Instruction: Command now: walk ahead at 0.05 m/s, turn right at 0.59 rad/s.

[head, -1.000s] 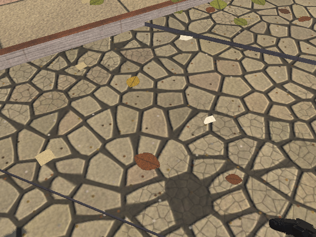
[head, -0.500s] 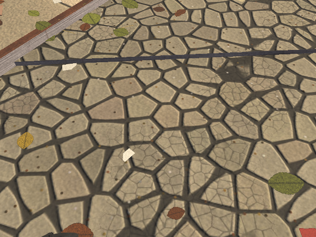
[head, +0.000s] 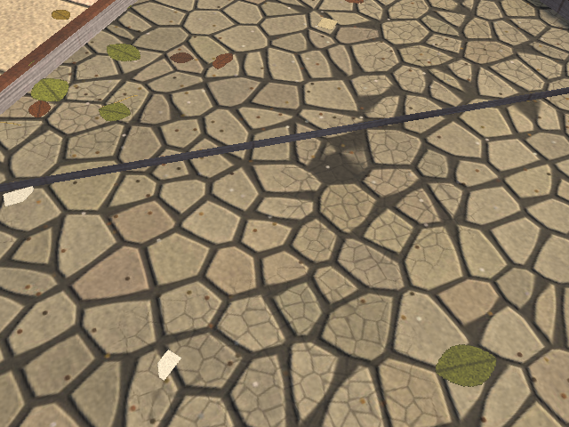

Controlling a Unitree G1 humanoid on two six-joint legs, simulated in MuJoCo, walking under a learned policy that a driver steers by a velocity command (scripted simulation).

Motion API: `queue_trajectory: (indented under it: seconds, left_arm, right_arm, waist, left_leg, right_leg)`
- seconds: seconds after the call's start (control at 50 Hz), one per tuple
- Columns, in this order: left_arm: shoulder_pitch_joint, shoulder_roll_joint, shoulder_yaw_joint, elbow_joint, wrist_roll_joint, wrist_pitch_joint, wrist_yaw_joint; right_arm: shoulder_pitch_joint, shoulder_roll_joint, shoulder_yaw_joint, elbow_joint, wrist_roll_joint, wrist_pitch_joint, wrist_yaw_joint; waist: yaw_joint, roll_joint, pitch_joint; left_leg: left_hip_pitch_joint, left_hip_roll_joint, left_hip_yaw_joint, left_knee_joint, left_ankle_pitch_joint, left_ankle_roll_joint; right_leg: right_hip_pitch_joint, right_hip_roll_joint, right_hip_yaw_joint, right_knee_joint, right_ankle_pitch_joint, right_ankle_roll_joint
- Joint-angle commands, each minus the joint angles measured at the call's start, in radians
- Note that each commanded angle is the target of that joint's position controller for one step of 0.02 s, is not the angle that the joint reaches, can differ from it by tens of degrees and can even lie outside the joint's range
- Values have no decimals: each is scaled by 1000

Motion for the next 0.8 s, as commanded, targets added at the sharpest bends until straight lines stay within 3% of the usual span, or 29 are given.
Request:
queue_trajectory:
  seconds: [0.02, 0.04, 0.06, 0.1, 0.2, 0.26, 0.3, 0.34, 0.36, 0.38, 0.4, 0.42, 0.44, 0.46, 0.48, 0.52, 0.6, 0.7, 0.8]
  left_arm:
    - [92, 164, 45, -51, -12, -6, 8]
    - [86, 154, 47, -38, -8, 6, 14]
    - [70, 132, 42, -44, -3, 13, 15]
    - [34, 100, 35, -57, -10, 13, 7]
    - [-48, 47, 11, -99, -7, 9, -10]
    - [-45, 41, 5, -102, -10, 13, -31]
    - [-35, 61, 12, -101, -11, 18, -44]
    - [11, 68, 20, -83, -9, 23, -56]
    - [57, 72, 27, -59, -6, 23, -56]
    - [99, 102, 42, -40, -4, 23, -47]
    - [116, 244, 82, -44, 6, 17, -36]
    - [90, 229, 69, -76, 21, -1, -29]
    - [69, 189, 53, -84, 29, -16, -27]
    - [25, 190, 54, -93, 28, -25, -29]
    - [-12, 160, 45, -99, 7, -30, -34]
    - [-42, 130, 22, -101, 5, -33, -29]
    - [-47, 137, 10, -97, 8, -40, -12]
    - [-46, 159, 12, -91, 6, -35, -4]
    - [-92, 162, 14, -89, 5, -27, -16]
  right_arm:
    - [-62, -142, -41, -106, -6, -13, -19]
    - [-76, -117, -33, -113, 9, -9, -24]
    - [-71, -114, -32, -107, 23, -4, -30]
    - [-23, -118, -35, -95, 20, 0, -46]
    - [44, -155, -59, -74, 24, 15, -62]
    - [18, -186, -74, -73, 33, 24, -50]
    - [25, -201, -83, -62, 45, 27, -41]
    - [7, -205, -87, -52, 64, 27, -38]
    - [7, -190, -83, -42, 71, 27, -38]
    - [54, -150, -72, -15, 58, 26, -33]
    - [58, -115, -64, -48, 27, 22, -16]
    - [2, -124, -66, -71, 14, 18, -12]
    - [0, -137, -74, -63, 23, 16, -10]
    - [1, -140, -75, -67, 42, 18, -19]
    - [-16, -155, -81, -66, 35, 22, -32]
    - [-8, -144, -82, -63, 22, 33, -45]
    - [-2, -133, -77, -85, 27, 40, -52]
    - [-14, -121, -74, -109, 28, 38, -48]
    - [48, -113, -79, -101, 34, 38, -38]
  waist:
    - [20, 216, -67]
    - [19, 159, -70]
    - [6, 150, -65]
    - [-22, 146, -82]
    - [-72, 175, -138]
    - [-68, 206, -138]
    - [-65, 213, -131]
    - [-32, 194, -125]
    - [-13, 167, -132]
    - [-9, 78, -145]
    - [-29, -217, -115]
    - [-4, -237, -127]
    - [-8, -155, -173]
    - [-19, -132, -206]
    - [-18, -80, -197]
    - [-35, -77, -195]
    - [-37, -87, -172]
    - [-22, -89, -172]
    - [-46, -112, -180]
  left_leg:
    - [182, 358, -445, -353, 23, 248]
    - [198, 310, -351, -332, 17, 215]
    - [218, 288, -291, -324, 52, 206]
    - [247, 244, -176, -315, 137, 200]
    - [381, 296, -98, -297, 247, 234]
    - [306, 297, -28, -304, 220, 219]
    - [298, 312, -19, -288, 200, 207]
    - [274, 310, 12, -232, 169, 164]
    - [234, 291, 44, -174, 130, 125]
    - [130, 247, 101, -55, 18, 67]
    - [-125, 108, 204, 178, -242, -28]
    - [-298, 57, 97, 415, -392, -64]
    - [-324, 58, 32, 554, -379, -58]
    - [-340, 49, 9, 584, -331, -56]
    - [-357, 63, -8, 600, -293, -57]
    - [-286, 43, -19, 656, -218, -58]
    - [-291, 14, -33, 607, -148, -48]
    - [-254, 4, -46, 454, -166, -52]
    - [-83, -3, -9, 297, -220, -40]
  right_leg:
    - [-216, -58, 15, 414, -73, 47]
    - [-225, -73, -8, 443, -34, 65]
    - [-243, -85, -21, 444, 2, 79]
    - [-216, -91, -55, 409, 75, 101]
    - [-178, -140, -91, 148, 69, 127]
    - [-29, -140, -150, -30, 67, 100]
    - [29, -140, -165, -133, 104, 72]
    - [125, -132, -185, -315, 209, 24]
    - [218, -107, -207, -418, 284, -7]
    - [354, -105, -162, -452, 340, -34]
    - [476, -303, 112, -455, 535, -119]
    - [508, -399, 253, -443, 632, -193]
    - [495, -395, 192, -416, 739, -186]
    - [468, -386, 203, -422, 653, -176]
    - [452, -366, 199, -417, 602, -151]
    - [345, -331, 176, -411, 580, -140]
    - [320, -311, 221, -433, 429, -139]
    - [332, -307, 304, -441, 305, -140]
    - [262, -269, 316, -448, 232, -122]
